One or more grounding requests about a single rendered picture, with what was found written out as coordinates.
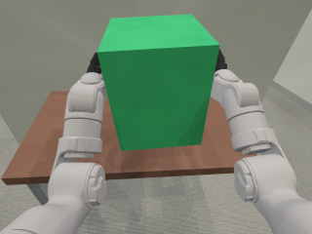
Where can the left robot hand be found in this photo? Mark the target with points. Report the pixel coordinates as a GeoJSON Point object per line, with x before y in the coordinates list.
{"type": "Point", "coordinates": [94, 65]}

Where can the right robot hand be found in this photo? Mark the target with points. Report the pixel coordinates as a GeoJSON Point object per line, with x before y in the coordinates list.
{"type": "Point", "coordinates": [220, 62]}

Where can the carton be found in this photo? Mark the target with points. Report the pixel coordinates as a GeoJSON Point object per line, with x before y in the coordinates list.
{"type": "Point", "coordinates": [158, 73]}

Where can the right robot upper arm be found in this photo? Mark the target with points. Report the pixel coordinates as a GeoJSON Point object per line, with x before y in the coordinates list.
{"type": "Point", "coordinates": [268, 182]}

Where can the right robot forearm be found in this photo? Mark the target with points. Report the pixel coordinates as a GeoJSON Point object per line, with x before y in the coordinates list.
{"type": "Point", "coordinates": [245, 116]}

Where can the left robot upper arm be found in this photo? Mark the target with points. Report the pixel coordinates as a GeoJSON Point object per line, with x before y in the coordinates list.
{"type": "Point", "coordinates": [74, 189]}

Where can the left robot forearm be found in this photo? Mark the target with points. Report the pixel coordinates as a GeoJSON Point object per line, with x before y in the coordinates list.
{"type": "Point", "coordinates": [82, 121]}

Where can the table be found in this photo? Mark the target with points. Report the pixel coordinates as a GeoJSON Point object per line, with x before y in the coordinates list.
{"type": "Point", "coordinates": [33, 162]}

